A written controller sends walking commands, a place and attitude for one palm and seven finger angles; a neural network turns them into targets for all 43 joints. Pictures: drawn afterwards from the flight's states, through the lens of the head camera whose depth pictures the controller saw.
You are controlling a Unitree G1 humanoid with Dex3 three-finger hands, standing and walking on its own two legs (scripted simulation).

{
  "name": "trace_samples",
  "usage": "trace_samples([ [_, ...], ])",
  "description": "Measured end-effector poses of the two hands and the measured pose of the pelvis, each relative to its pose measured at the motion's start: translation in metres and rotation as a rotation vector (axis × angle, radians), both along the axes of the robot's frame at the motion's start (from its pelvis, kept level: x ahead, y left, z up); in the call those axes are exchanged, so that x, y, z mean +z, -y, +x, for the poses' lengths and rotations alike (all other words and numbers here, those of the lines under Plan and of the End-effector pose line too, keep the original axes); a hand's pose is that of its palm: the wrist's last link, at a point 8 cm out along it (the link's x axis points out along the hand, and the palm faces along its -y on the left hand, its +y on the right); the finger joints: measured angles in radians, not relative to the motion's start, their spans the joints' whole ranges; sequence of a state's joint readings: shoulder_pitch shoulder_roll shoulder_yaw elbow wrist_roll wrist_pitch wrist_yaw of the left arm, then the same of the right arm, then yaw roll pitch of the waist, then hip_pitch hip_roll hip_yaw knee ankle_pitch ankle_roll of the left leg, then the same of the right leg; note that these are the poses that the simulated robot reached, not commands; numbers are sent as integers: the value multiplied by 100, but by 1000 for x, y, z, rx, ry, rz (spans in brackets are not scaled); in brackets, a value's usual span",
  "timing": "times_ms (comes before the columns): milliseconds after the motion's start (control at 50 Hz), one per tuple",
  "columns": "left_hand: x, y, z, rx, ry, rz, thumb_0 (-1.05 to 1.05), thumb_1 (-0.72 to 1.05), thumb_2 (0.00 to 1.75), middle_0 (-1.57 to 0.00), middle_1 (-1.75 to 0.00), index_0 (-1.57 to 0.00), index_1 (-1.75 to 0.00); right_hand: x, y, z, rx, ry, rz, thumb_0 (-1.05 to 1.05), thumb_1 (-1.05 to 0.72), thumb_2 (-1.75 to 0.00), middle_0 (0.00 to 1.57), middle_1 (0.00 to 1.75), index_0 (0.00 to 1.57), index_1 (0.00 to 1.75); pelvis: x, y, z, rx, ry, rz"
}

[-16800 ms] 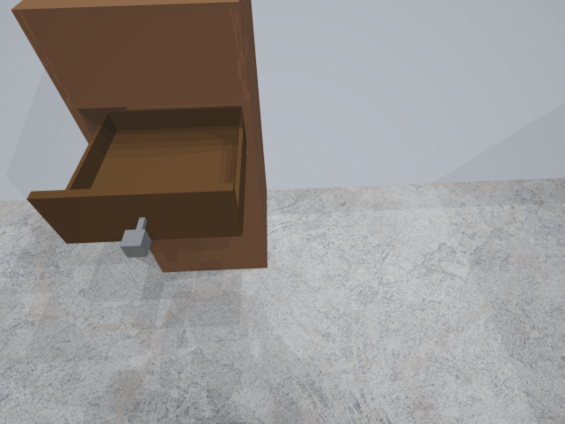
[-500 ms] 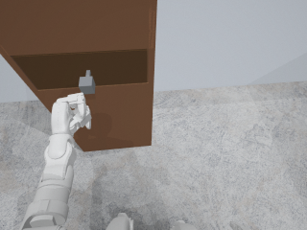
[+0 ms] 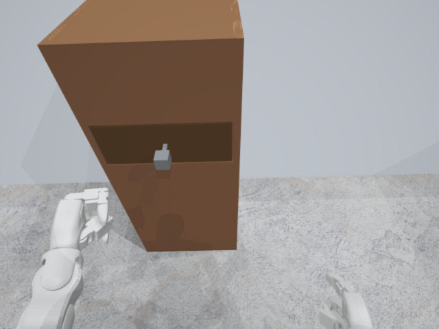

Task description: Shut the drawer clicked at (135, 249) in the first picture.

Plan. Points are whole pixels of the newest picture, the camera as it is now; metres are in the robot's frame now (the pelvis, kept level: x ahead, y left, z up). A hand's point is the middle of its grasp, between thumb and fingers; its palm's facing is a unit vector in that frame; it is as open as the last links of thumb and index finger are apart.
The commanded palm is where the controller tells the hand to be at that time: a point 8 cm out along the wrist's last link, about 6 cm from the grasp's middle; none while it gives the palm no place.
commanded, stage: draw the hand back to the body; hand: left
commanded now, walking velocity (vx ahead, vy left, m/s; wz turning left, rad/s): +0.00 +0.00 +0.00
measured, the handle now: (163, 155) +0.57 +0.20 -0.05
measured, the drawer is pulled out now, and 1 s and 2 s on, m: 0.00 0.00 0.00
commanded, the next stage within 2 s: step back with the hand held close in 0.60 s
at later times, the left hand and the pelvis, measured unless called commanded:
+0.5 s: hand (23, 249) +0.18 +0.25 +0.18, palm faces +0.40 -0.82 -0.41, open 3.3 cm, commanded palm +0.13 +0.29 +0.19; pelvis +0.00 +0.01 +0.01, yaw +0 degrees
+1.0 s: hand (41, 245) +0.19 +0.25 +0.16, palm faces +0.25 -0.84 -0.49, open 3.3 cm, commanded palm +0.13 +0.30 +0.19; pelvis -0.01 +0.02 +0.02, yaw -1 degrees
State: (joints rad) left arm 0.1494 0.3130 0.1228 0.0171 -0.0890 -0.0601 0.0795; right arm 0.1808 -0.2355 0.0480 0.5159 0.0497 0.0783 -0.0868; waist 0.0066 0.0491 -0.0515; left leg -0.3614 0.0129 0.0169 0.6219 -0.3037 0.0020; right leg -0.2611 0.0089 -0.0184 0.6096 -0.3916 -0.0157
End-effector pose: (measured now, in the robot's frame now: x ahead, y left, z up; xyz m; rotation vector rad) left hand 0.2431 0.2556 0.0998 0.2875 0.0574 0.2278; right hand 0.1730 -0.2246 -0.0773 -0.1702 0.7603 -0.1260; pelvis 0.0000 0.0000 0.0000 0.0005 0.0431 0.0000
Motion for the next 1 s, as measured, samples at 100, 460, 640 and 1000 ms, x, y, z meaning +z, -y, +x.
trace_samples([
  [100,23,-7,-27,37,44,27,2,89,90,-140,-160,-140,-159,9,-7,4,31,36,1,1,-90,-90,20,30,20,30,7,-2,0,0,44,-1],
  [460,98,-27,-104,107,214,207,2,89,90,-140,-160,-140,-159,18,-19,13,85,114,4,1,-90,-90,20,30,20,30,14,-7,3,-3,105,-4],
  [640,81,-30,-104,146,173,158,2,89,90,-141,-160,-141,-159,16,-19,11,93,96,-10,1,-90,-90,20,30,20,30,15,-7,0,3,110,-2],
  [1000,79,-34,-83,1,90,250,2,89,90,-140,-160,-140,-159,12,3,-14,-29,-40,-51,1,-90,-90,20,30,20,30,16,-18,-6,-20,26,-10],
])
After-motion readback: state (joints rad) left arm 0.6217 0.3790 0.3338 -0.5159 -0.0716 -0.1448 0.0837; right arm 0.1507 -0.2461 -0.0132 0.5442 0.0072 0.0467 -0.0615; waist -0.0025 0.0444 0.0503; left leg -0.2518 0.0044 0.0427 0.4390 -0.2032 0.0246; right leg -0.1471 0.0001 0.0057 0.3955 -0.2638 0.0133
